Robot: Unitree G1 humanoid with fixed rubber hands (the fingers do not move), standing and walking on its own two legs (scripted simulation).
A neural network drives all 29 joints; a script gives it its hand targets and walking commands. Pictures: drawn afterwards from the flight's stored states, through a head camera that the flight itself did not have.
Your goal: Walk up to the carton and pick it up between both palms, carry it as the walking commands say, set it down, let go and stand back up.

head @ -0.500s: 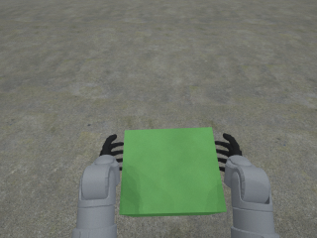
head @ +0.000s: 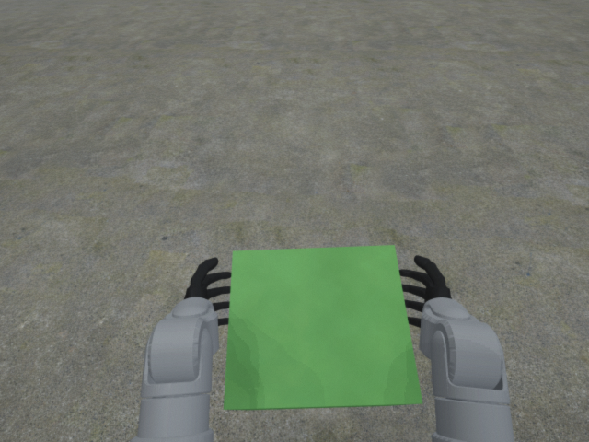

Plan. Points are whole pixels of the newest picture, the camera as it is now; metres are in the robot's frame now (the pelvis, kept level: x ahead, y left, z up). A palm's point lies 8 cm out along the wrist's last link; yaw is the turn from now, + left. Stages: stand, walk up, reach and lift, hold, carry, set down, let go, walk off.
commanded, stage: carry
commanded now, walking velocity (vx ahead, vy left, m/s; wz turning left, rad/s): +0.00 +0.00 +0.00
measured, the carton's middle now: (315, 334) +0.29 +0.00 -0.02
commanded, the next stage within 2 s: none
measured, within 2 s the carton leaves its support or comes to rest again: neither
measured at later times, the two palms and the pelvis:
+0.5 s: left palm (202, 308) +0.28 +0.15 +0.07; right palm (434, 308) +0.28 -0.15 +0.07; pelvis +0.01 +0.00 +0.00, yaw +0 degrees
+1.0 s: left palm (204, 303) +0.29 +0.15 +0.07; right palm (431, 303) +0.29 -0.15 +0.07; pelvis +0.02 +0.00 +0.00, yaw +0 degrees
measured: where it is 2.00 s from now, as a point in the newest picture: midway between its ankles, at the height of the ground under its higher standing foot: outside the picture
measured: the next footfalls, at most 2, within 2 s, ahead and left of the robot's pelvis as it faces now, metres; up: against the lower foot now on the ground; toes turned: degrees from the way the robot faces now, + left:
none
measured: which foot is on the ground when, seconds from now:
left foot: down 0.00-1.00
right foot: down 0.00-1.00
